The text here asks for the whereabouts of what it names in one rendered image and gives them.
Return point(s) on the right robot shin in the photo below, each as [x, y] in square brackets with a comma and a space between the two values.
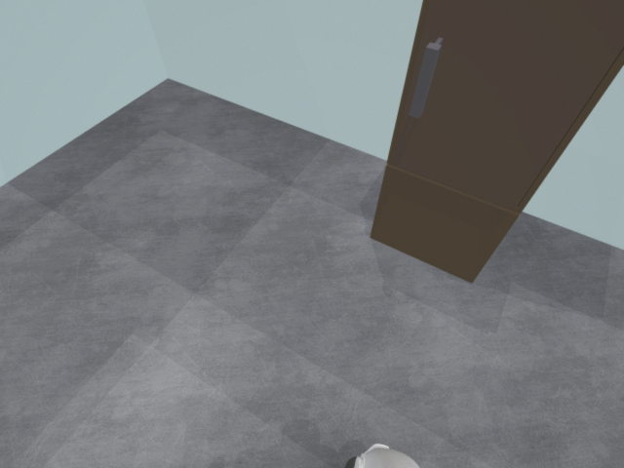
[377, 446]

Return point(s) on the handle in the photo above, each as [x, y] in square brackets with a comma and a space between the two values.
[426, 73]

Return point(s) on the cupboard door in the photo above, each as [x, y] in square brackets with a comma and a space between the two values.
[511, 78]

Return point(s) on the right robot thigh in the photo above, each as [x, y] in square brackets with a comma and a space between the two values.
[384, 458]

